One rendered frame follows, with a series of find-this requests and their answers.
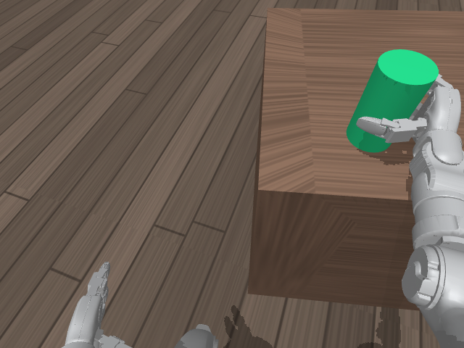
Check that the right robot hand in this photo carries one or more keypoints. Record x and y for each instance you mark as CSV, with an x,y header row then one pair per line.
x,y
441,111

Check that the right robot arm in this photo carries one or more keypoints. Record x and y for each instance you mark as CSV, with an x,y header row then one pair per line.
x,y
434,278

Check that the left robot hand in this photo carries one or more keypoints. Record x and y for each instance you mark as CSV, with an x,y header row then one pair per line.
x,y
85,325

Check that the can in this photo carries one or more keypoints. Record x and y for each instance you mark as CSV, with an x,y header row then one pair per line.
x,y
399,81

